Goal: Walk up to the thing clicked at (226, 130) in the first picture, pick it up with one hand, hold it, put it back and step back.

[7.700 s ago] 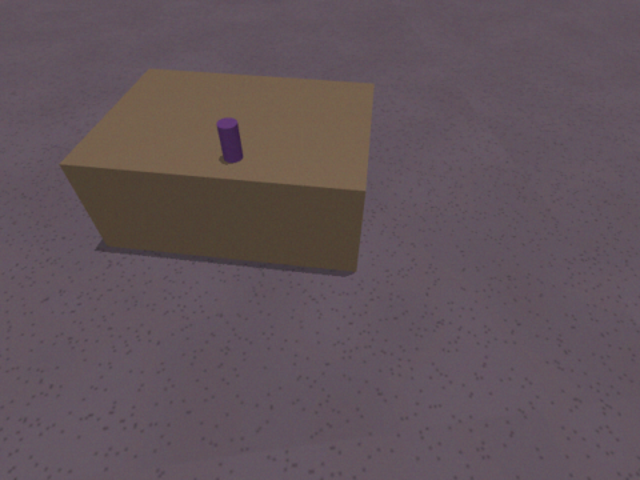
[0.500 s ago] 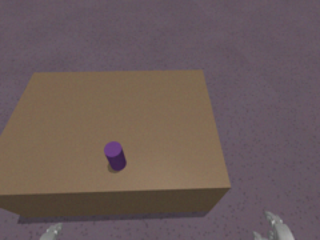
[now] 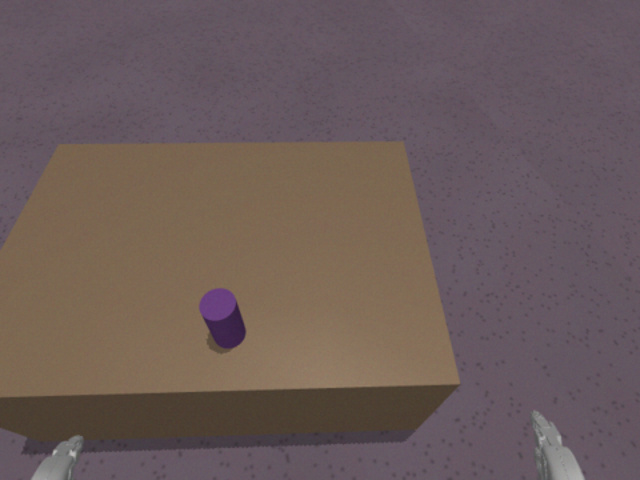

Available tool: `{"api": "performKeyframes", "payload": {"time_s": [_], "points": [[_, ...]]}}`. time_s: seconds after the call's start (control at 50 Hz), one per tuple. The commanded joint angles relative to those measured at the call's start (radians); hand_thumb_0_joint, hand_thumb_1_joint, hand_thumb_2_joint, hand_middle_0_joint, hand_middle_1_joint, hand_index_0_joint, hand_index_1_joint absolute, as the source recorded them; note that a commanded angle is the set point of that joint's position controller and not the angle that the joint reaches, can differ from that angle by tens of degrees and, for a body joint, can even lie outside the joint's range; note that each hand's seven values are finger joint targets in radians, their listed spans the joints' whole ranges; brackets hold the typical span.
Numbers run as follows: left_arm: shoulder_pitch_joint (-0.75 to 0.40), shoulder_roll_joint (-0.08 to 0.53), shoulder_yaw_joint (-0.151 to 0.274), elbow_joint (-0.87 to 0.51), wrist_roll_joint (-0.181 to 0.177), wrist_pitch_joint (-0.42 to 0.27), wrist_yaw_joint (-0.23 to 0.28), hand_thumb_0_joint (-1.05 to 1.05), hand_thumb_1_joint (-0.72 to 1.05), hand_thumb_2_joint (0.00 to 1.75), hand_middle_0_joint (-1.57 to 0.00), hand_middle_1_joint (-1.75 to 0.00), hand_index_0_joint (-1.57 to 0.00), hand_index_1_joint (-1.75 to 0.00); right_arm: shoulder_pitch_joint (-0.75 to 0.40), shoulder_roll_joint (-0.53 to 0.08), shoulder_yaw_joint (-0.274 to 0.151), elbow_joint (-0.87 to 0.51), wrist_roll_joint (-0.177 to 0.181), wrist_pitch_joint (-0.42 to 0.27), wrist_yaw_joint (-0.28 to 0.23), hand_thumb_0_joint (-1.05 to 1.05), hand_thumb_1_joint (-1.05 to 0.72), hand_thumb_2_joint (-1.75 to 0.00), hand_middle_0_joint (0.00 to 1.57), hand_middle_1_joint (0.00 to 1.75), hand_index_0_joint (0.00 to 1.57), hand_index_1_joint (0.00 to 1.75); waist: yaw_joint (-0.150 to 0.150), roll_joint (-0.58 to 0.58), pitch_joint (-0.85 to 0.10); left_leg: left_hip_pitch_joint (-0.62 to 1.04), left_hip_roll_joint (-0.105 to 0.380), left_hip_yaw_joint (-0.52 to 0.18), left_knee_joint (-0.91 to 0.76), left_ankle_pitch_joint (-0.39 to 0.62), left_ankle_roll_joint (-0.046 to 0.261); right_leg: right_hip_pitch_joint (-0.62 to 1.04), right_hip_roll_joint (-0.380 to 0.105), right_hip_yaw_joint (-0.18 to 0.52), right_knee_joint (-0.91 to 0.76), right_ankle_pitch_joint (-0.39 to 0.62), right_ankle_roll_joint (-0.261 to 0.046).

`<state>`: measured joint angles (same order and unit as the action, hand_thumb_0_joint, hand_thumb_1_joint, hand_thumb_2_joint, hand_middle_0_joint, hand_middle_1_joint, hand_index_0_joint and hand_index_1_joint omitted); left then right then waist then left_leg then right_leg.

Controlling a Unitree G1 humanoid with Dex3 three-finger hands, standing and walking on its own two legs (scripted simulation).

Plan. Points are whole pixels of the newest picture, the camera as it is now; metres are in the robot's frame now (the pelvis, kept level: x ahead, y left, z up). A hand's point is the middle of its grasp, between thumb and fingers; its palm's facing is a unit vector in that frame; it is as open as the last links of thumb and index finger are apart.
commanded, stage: go down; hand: left
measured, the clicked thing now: (224, 319) +0.46 +0.20 -0.27
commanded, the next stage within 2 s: none
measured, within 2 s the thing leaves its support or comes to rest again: neither
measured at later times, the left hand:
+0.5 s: hand out of the picture +0.16 +0.29 -0.10, palm faces +0.08 -0.95 -0.30, open 17.3 cm
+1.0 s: hand (59, 390) +0.26 +0.33 -0.04, palm faces +0.12 -0.97 -0.21, open 17.5 cm
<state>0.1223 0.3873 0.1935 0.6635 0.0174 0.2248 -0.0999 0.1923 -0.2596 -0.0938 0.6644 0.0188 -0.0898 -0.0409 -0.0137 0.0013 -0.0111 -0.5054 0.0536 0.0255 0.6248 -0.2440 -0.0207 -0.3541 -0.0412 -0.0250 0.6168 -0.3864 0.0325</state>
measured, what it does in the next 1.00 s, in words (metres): stands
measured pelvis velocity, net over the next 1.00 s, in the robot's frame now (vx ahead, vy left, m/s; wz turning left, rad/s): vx -0.02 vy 0.01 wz -0.01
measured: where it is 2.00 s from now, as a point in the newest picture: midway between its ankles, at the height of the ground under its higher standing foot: outside the picture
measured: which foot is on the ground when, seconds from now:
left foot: down 0.00-1.00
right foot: down 0.00-1.00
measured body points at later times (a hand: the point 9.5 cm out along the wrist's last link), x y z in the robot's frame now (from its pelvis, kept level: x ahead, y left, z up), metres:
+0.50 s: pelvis +0.00 +0.00 -0.01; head +0.04 +0.01 +0.44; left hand +0.16 +0.34 -0.08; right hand +0.16 -0.26 -0.07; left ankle +0.04 +0.13 -0.72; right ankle -0.05 -0.14 -0.72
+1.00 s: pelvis -0.02 +0.01 -0.02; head +0.02 +0.03 +0.43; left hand +0.25 +0.38 -0.03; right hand +0.13 -0.25 -0.07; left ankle +0.04 +0.13 -0.72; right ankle -0.05 -0.14 -0.72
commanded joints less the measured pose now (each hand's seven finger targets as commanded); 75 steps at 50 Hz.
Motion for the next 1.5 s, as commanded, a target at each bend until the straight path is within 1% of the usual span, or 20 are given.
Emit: {"api": "performKeyframes", "payload": {"time_s": [0.0, 0.02, 0.04, 0.08, 0.2, 0.24, 0.38, 0.46, 0.5, 0.58, 0.64, 0.7, 0.8, 0.98, 1.0, 1.14, 1.24, 1.3, 1.32, 1.48], "points": [[0.001, 0.23, 0.093, -0.135, -0.001, -0.025, 0.004, 0.0, -0.47, 0.04, -0.06, -0.01, -0.05, -0.02, -0.029, -0.179, -0.062, -0.192, 0.002, -0.063, -0.023, 0.0, 0.52, -0.05, 0.05, 0.05, 0.05, 0.05, -0.001, 0.042, -0.271, 0.261, -0.042, 0.006, -0.028, 0.269, 0.033, 0.002, 0.043, -0.011, -0.071, 0.354, -0.023], [-0.002, 0.227, 0.089, -0.15, -0.005, -0.021, -0.004, 0.0, -0.48, 0.03, -0.07, -0.01, -0.05, -0.02, 0.014, -0.137, -0.031, -0.142, 0.003, -0.056, -0.022, 0.0, 0.53, -0.04, 0.05, 0.05, 0.05, 0.05, 0.004, 0.055, -0.236, 0.248, -0.044, 0.01, -0.023, 0.263, 0.034, -0.016, 0.041, -0.011, -0.073, 0.351, -0.021], [0.001, 0.229, 0.094, -0.139, -0.002, -0.015, -0.008, 0.0, -0.49, 0.03, -0.07, -0.01, -0.06, -0.02, -0.004, -0.184, -0.061, -0.219, 0.002, -0.061, -0.024, 0.0, 0.52, -0.05, 0.05, 0.05, 0.05, 0.05, -0.013, 0.042, -0.259, 0.257, -0.041, 0.009, -0.02, 0.281, 0.035, -0.009, 0.044, -0.012, -0.066, 0.366, -0.022], [-0.017, 0.235, 0.091, -0.161, -0.004, -0.008, -0.02, 0.0, -0.47, 0.03, -0.07, -0.01, -0.06, -0.02, 0.054, -0.123, -0.025, -0.148, 0.005, -0.048, -0.02, 0.0, 0.53, -0.04, 0.05, 0.05, 0.05, 0.05, -0.002, 0.056, -0.212, 0.234, -0.045, 0.012, -0.017, 0.273, 0.036, -0.038, 0.042, -0.014, -0.068, 0.36, -0.021], [-0.015, 0.247, 0.093, -0.216, 0.003, 0.005, -0.054, 0.0, -0.51, 0.02, -0.07, -0.02, -0.06, -0.02, 0.074, -0.134, -0.029, -0.222, 0.009, -0.046, -0.011, 0.0, 0.54, -0.04, 0.05, 0.05, 0.05, 0.05, -0.001, 0.055, -0.199, 0.231, -0.046, 0.013, -0.005, 0.276, 0.035, -0.052, 0.041, -0.012, -0.054, 0.364, -0.019], [0.01, 0.273, 0.123, -0.211, 0.005, 0.008, -0.059, 0.0, -0.53, 0.03, -0.07, -0.02, -0.06, -0.03, 0.042, -0.16, -0.045, -0.295, 0.006, -0.045, -0.014, 0.0, 0.55, -0.04, 0.05, 0.05, 0.05, 0.05, 0.001, 0.038, -0.222, 0.233, -0.048, 0.014, 0.007, 0.295, 0.037, -0.038, 0.037, -0.01, -0.053, 0.387, -0.015], [0.017, 0.259, 0.133, -0.296, -0.008, 0.0, -0.063, 0.0, -0.51, 0.04, -0.06, -0.02, -0.05, -0.03, 0.072, -0.107, -0.008, -0.338, 0.008, -0.043, -0.011, 0.0, 0.56, -0.04, 0.05, 0.05, 0.05, 0.05, 0.016, 0.056, -0.208, 0.202, -0.045, 0.008, 0.007, 0.217, 0.031, -0.059, 0.039, -0.013, -0.046, 0.295, -0.023], [0.069, 0.256, 0.15, -0.316, -0.017, 0.006, -0.067, 0.0, -0.55, 0.03, -0.06, -0.02, -0.05, -0.03, 0.085, -0.142, -0.02, -0.441, 0.006, -0.049, -0.018, 0.0, 0.55, -0.04, 0.05, 0.05, 0.05, 0.05, -0.001, 0.052, -0.249, 0.211, -0.039, 0.005, 0.016, 0.206, 0.031, -0.053, 0.041, -0.014, -0.035, 0.28, -0.024], [0.042, 0.261, 0.145, -0.358, -0.022, 0.005, -0.066, 0.0, -0.54, 0.05, -0.06, -0.03, -0.05, -0.04, 0.136, -0.096, 0.014, -0.395, 0.008, -0.038, -0.015, 0.0, 0.55, -0.04, 0.05, 0.05, 0.05, 0.05, 0.002, 0.067, -0.215, 0.188, -0.042, 0.006, 0.018, 0.182, 0.03, -0.08, 0.041, -0.011, -0.032, 0.26, -0.024], [0.064, 0.277, 0.169, -0.392, -0.027, 0.014, -0.072, 0.0, -0.58, 0.06, -0.06, -0.04, -0.05, -0.05, 0.117, -0.144, -0.023, -0.509, 0.012, -0.046, -0.028, 0.0, 0.55, -0.04, 0.05, 0.05, 0.05, 0.05, -0.007, 0.073, -0.21, 0.179, -0.038, 0.002, 0.01, 0.125, 0.024, -0.096, 0.045, -0.015, -0.03, 0.197, -0.031], [-0.099, 0.31, 0.167, -0.436, -0.033, -0.004, -0.075, 0.0, -0.57, 0.07, -0.05, -0.04, -0.04, -0.05, 0.167, -0.099, 0.003, -0.446, 0.015, -0.049, -0.033, 0.0, 0.55, -0.04, 0.05, 0.05, 0.05, 0.05, -0.02, 0.107, -0.155, 0.148, -0.034, -0.004, -0.001, 0.024, 0.02, -0.153, 0.046, -0.014, -0.032, 0.105, -0.035], [-0.186, 0.361, 0.21, -0.415, -0.043, -0.026, -0.078, 0.0, -0.56, 0.08, -0.04, -0.05, -0.03, -0.06, 0.154, -0.122, -0.022, -0.496, 0.021, -0.071, -0.042, 0.0, 0.55, -0.04, 0.05, 0.05, 0.05, 0.05, -0.039, 0.095, -0.193, 0.164, -0.027, -0.01, 0.013, 0.026, 0.021, -0.156, 0.045, -0.012, -0.018, 0.114, -0.031], [-0.328, 0.409, 0.231, -0.265, -0.07, -0.068, -0.133, 0.0, -0.54, 0.09, -0.04, -0.04, -0.03, -0.05, 0.139, -0.124, -0.015, -0.465, 0.023, -0.103, -0.048, 0.0, 0.55, -0.05, 0.05, 0.05, 0.05, 0.05, -0.046, 0.109, -0.217, 0.15, -0.025, -0.015, 0.037, 0.001, 0.025, -0.183, 0.041, -0.008, 0.003, 0.094, -0.032], [-0.442, 0.514, 0.274, -0.003, -0.105, -0.139, -0.26, 0.0, -0.61, 0.04, -0.05, -0.04, -0.05, -0.05, 0.108, -0.122, 0.028, -0.406, 0.02, -0.124, -0.036, 0.0, 0.54, -0.05, 0.05, 0.05, 0.05, 0.05, 0.008, 0.117, -0.222, 0.114, -0.021, -0.02, 0.035, -0.017, 0.021, -0.219, 0.052, -0.019, 0.014, 0.049, -0.045], [-0.449, 0.539, 0.294, 0.023, -0.108, -0.155, -0.268, 0.0, -0.6, 0.05, -0.05, -0.05, -0.05, -0.06, 0.081, -0.159, -0.006, -0.46, 0.021, -0.132, -0.039, 0.0, 0.54, -0.05, 0.05, 0.05, 0.05, 0.05, 0.0, 0.1, -0.244, 0.126, -0.016, -0.023, 0.036, -0.01, 0.02, -0.218, 0.056, -0.021, 0.017, 0.056, -0.043], [-0.643, 0.619, 0.334, 0.047, -0.122, -0.271, -0.324, 0.0, -0.54, 0.07, -0.04, -0.03, -0.04, -0.04, 0.106, -0.137, 0.013, -0.397, 0.013, -0.136, -0.034, 0.0, 0.54, -0.05, 0.05, 0.05, 0.05, 0.05, -0.01, 0.123, -0.353, 0.175, -0.019, -0.02, 0.093, 0.134, 0.031, -0.213, 0.05, -0.004, 0.047, 0.175, -0.033], [-0.674, 0.674, 0.375, 0.116, -0.114, -0.312, -0.35, 0.0, -0.49, 0.08, -0.03, -0.02, -0.02, -0.03, 0.102, -0.17, -0.009, -0.399, 0.001, -0.134, -0.043, 0.0, 0.54, -0.05, 0.05, 0.05, 0.05, 0.05, -0.026, 0.132, -0.389, 0.207, -0.012, -0.028, 0.106, 0.181, 0.032, -0.232, 0.052, -0.004, 0.058, 0.209, -0.031], [-0.701, 0.649, 0.344, 0.163, -0.115, -0.326, -0.371, 0.0, -0.47, 0.08, -0.03, -0.01, -0.02, -0.02, 0.124, -0.138, 0.024, -0.36, -0.002, -0.131, -0.042, 0.0, 0.54, -0.05, 0.05, 0.05, 0.05, 0.05, -0.038, 0.142, -0.338, 0.181, -0.016, -0.022, 0.11, 0.155, 0.034, -0.267, 0.049, -0.003, 0.054, 0.194, -0.029], [-0.711, 0.654, 0.348, 0.167, -0.119, -0.334, -0.377, 0.0, -0.46, 0.07, -0.04, -0.01, -0.03, -0.02, 0.129, -0.16, 0.004, -0.375, -0.003, -0.135, -0.044, 0.0, 0.54, -0.05, 0.05, 0.05, 0.05, 0.05, -0.051, 0.138, -0.336, 0.183, -0.017, -0.018, 0.111, 0.139, 0.035, -0.272, 0.048, -0.001, 0.055, 0.188, -0.028], [-0.764, 0.709, 0.379, 0.177, -0.132, -0.367, -0.401, 0.0, -0.51, 0.07, -0.04, -0.02, -0.03, -0.03, 0.148, -0.148, 0.035, -0.405, -0.005, -0.137, -0.041, 0.0, 0.54, -0.05, 0.05, 0.05, 0.05, 0.05, -0.044, 0.155, -0.374, 0.175, -0.02, -0.017, 0.125, 0.129, 0.038, -0.275, 0.049, -0.004, 0.059, 0.179, -0.029]]}}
